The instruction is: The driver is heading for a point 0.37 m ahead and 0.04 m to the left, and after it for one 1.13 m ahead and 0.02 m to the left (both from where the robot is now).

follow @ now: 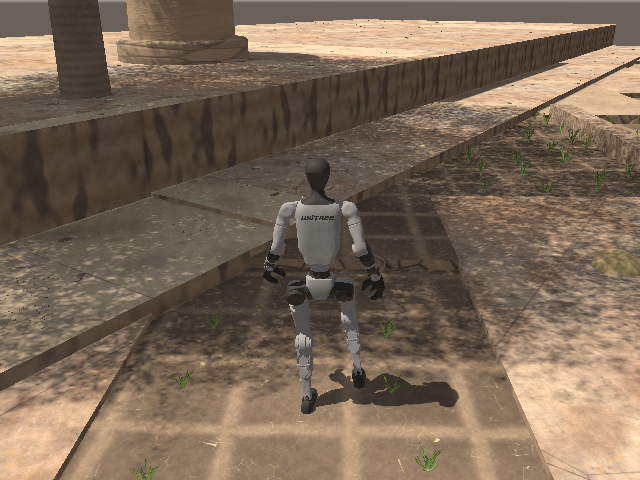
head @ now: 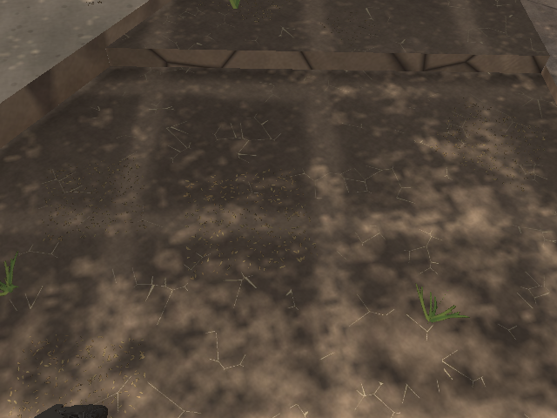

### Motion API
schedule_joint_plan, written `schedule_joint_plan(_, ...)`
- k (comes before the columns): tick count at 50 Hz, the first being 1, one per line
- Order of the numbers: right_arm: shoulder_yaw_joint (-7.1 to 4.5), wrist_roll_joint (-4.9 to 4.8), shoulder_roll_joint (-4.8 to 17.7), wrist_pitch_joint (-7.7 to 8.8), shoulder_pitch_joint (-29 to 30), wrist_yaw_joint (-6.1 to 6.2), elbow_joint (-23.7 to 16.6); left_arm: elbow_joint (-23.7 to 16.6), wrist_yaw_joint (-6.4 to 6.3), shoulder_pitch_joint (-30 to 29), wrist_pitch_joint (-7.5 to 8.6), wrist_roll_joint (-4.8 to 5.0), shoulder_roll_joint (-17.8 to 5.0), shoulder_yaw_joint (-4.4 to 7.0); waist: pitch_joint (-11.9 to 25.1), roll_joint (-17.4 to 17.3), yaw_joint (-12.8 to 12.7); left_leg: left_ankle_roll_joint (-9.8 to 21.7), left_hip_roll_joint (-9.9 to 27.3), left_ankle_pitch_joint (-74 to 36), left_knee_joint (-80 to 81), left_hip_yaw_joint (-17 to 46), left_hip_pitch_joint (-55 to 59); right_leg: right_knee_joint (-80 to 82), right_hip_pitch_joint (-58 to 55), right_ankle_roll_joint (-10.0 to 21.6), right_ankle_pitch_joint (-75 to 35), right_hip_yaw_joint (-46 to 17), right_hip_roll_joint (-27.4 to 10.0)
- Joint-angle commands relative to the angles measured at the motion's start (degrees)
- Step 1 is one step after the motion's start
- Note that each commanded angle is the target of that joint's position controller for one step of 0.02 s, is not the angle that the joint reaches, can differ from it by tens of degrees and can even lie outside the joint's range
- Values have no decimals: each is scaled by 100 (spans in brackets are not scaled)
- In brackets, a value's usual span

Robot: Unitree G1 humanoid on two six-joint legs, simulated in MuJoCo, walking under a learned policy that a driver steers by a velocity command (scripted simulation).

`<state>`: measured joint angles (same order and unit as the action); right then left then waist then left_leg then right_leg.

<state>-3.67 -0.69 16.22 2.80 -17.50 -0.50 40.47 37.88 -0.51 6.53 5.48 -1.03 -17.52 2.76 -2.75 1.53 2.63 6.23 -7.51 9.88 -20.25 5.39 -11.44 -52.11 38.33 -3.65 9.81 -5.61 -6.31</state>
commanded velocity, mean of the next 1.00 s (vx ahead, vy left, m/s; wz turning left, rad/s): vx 0.50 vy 0.00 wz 0.32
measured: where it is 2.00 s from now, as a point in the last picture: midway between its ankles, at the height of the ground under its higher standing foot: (210, 208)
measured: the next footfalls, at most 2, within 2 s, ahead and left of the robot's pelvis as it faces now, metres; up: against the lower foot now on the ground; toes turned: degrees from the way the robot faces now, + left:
right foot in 0.20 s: +0.31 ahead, -0.15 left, +0.00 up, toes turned +12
left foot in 0.72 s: +0.50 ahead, +0.20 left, +0.00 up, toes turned +25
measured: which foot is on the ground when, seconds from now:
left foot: down 0.00-0.20, up 0.22-0.70, down 0.72-1.00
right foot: up 0.00-0.18, down 0.20-0.74, up 0.76-1.00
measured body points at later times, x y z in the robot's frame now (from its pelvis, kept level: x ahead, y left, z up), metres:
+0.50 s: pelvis +0.28 -0.04 +0.00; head +0.31 -0.04 +0.45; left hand +0.24 +0.24 -0.12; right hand +0.53 -0.25 -0.09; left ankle +0.32 +0.14 -0.67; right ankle +0.27 -0.15 -0.75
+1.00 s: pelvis +0.52 +0.11 +0.00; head +0.53 +0.13 +0.45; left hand +0.55 +0.42 -0.12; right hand +0.67 -0.13 -0.11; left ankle +0.47 +0.18 -0.74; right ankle +0.66 -0.03 -0.66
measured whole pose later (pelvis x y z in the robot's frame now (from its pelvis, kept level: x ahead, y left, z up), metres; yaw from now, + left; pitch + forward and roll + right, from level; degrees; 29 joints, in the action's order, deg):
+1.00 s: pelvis +0.52 +0.11 +0.00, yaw +17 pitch +0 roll +1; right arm -3.9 1.2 14.6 5.3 -17.7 -0.6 44.3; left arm 46.9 0.3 11.6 1.9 1.8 -18.1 3.9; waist -2.0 3.0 1.8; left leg 3.2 -2.0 11.5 -16.1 -8.8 -4.9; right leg -58.8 38.4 -1.4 7.5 -4.4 -6.5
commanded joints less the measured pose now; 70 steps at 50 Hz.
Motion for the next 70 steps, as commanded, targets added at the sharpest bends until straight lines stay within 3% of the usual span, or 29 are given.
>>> schedule_joint_plan(1, -263, -52, 974, 50, 143, 107, -367, -362, 19, -339, 42, 10, -211, 22, 267, -512, 4, 745, 1042, -1084, 588, 834, -609, 1256, -803, -118, -1201, 324, 377)
schedule_joint_plan(6, -263, -100, 947, -44, -262, 142, -202, -496, 152, -839, 156, 144, -478, 113, 327, -695, 167, 577, 1329, -375, 17, 1625, 108, 2295, -1091, 26, -1198, 86, 640)
schedule_joint_plan(9, -253, -70, 860, -86, -91, 149, -248, -340, 157, -192, 238, 164, -680, 254, 463, -915, -268, 369, 1353, -648, -643, 1945, 299, 2656, -1931, 367, -667, 164, 661)
schedule_joint_plan(10, -168, -40, 618, -68, -73, 128, -303, -250, 118, 404, 271, 92, -859, 342, 930, -785, -568, 176, 1067, -762, -1489, 1695, 42, 2668, -3000, 622, -623, -37, 335)
schedule_joint_plan(11, -37, 76, 259, -51, -226, 117, -409, -193, 61, 1270, 259, 33, -1178, 419, 1780, 22, -828, -71, 629, 517, -3156, 1092, -731, 2603, -4522, 972, -279, -1129, -732)
schedule_joint_plan(12, 19, -153, 154, -3, -985, 116, -572, 55, 123, 1588, 178, -5, -1509, 503, 2173, 2042, -422, -376, 88, 2563, -4786, 534, -2766, 3272, -5856, 1867, 1309, -3948, -1819)
schedule_joint_plan(13, -95, -202, 797, -22, -826, 145, -382, -100, 140, 1350, 152, 109, -890, 379, 1606, 1112, -590, -479, 583, 2171, -5420, 656, -3339, 3514, -5484, 1709, 2445, -3960, -1743)
schedule_joint_plan(15, -173, -70, 955, -80, 98, 144, -525, -147, 96, 883, 72, 62, -530, 249, 596, 192, -647, -570, 927, 1224, -5416, 327, -3240, 3619, -4189, 1345, 1256, -2221, -1234)
schedule_joint_plan(19, -149, -111, 532, -151, 220, 46, -644, 69, 68, 697, 104, 64, -348, 197, 201, 495, -398, -622, 1302, 749, -4764, 108, -2819, 4082, -3268, 1338, -178, -706, -764)
schedule_joint_plan(26, -38, -69, 307, -117, 1005, -90, -860, 402, 39, 746, 53, 90, -748, 312, 31, 214, -559, -700, 1370, -769, -2892, -204, -2928, 4303, -3505, 1336, -1387, 674, -724)
schedule_joint_plan(32, 30, -66, 198, -42, 1850, -244, -1197, 834, 77, 1353, -98, 281, -987, 348, -259, 135, -716, -325, 1058, -452, -1569, -599, -2399, 4153, -4026, 1277, -2108, 991, -1001)
schedule_joint_plan(34, -90, 2, 469, -25, 1499, -233, -1156, 932, 73, 1297, -166, 357, -1184, 373, 22, 327, -318, -92, 763, 78, -1245, -833, -1638, 3454, -4255, 1223, -3889, 1018, -1032)
schedule_joint_plan(36, -366, 46, 1001, -35, -178, -124, -648, 997, 48, 1247, -186, 343, -1012, 250, 1011, 254, 611, 222, 742, -648, -946, -778, 1084, 1413, -3201, 906, -4009, 1254, -615)
schedule_joint_plan(37, -484, 167, 1572, -62, -966, -8, -504, 772, 82, 1438, -123, 169, -413, 48, 1934, -843, 664, 794, 2307, -450, -987, 1332, 3242, -791, -1168, 557, -1022, 1311, 59)
schedule_joint_plan(38, -404, 154, 1527, -29, -855, -7, -612, 813, 110, 1701, -12, 226, -310, -22, 2861, -1484, 432, 1385, 3270, -219, -150, 3540, 3588, -2181, -340, 416, 2407, 260, 771)
schedule_joint_plan(39, -277, 125, 1079, 9, -565, -46, -592, 749, 138, 1247, 23, 407, -913, 169, 2150, -906, 555, 1111, 3063, -60, 10, 2792, 2965, -2470, 138, 434, 2211, -189, 467)
schedule_joint_plan(41, -171, 78, 720, 91, 23, -71, -430, 631, 113, 793, 10, 360, -713, 154, 845, -596, 135, 695, 2506, -365, 305, 1263, 1462, -1872, 211, 446, 1360, 90, -19)
schedule_joint_plan(43, -112, 116, 437, 216, 446, -91, -407, 792, 92, 1124, -163, 293, -597, 188, 559, -795, -221, 563, 2226, -607, 771, 539, 592, -1594, -407, 374, 702, 32, -233)
schedule_joint_plan(48, -179, 204, 484, 398, 489, 4, -77, 719, 51, 862, -362, 280, -285, 168, 89, -523, -333, 528, 2156, -1240, 1296, -491, 310, -897, -6, 193, -293, -127, -204)
schedule_joint_plan(53, -237, 149, 712, 343, 291, 107, 137, 453, 224, 43, -288, 216, -83, 65, -194, -372, -45, 354, 2109, -1365, 1419, -1267, 626, 772, -25, 286, -1469, 300, -66)
schedule_joint_plan(58, -326, 3, 917, 136, -79, 146, 404, 26, 406, -611, -287, 214, -109, 35, -375, -341, 136, 247, 2423, -2177, 944, -1556, 1669, 1496, 298, 609, -825, 696, 75)
schedule_joint_plan(61, -383, -48, 1160, -9, 79, 208, 377, -33, 443, -121, -334, 234, -384, 186, 178, -645, -284, 41, 2396, -4928, -276, -1773, 1918, 1489, -721, 954, 35, 1208, 634)
schedule_joint_plan(63, -336, -83, 1133, -49, 217, 240, 326, 317, 327, 1470, -378, 260, -956, 514, 1029, -458, -1178, -303, 2026, -4670, -2604, -1952, 945, 2023, -3126, 1362, -232, 1082, 1019)
schedule_joint_plan(64, -149, 134, 513, 46, -204, 209, 100, 398, 201, 1897, -423, 273, -1628, 690, 1539, 890, -926, -693, 1341, -730, -4747, -1882, -1333, 2112, -5165, 2114, -119, -1298, -340)
schedule_joint_plan(65, 1, 105, 275, 275, -201, 133, -54, 180, 239, 1726, -325, 254, -1651, 623, 2399, 1061, -717, -816, 340, 2503, -6050, -509, -2779, 3215, -6157, 2994, 871, -4272, -1280)
schedule_joint_plan(66, -116, -130, 759, 447, 531, 45, -191, 170, 272, 1678, -250, 213, -1177, 486, 1997, 424, -1035, -661, 704, 2145, -6171, 99, -3418, 3590, -5964, 2635, 975, -3813, -1210)
schedule_joint_plan(67, -95, -203, 752, 537, 792, 26, -298, 178, 269, 1438, -194, 217, -973, 431, 1280, 236, -891, -529, 952, 1645, -5771, 28, -3533, 3599, -5208, 2406, 695, -3009, -1006)
schedule_joint_plan(68, -99, -73, 718, 565, 788, 69, -236, 127, 261, 1041, -174, 235, -787, 372, 806, -161, -591, -529, 1199, 1275, -5209, -7, -3259, 3595, -4331, 2199, 89, -2353, -741)
schedule_joint_plan(70, -173, 91, 798, 451, 611, 89, -157, -57, 203, 612, -166, 139, -530, 278, 554, 32, -242, -638, 1412, 862, -4603, 2, -2495, 3792, -3276, 2082, -831, -1691, -412)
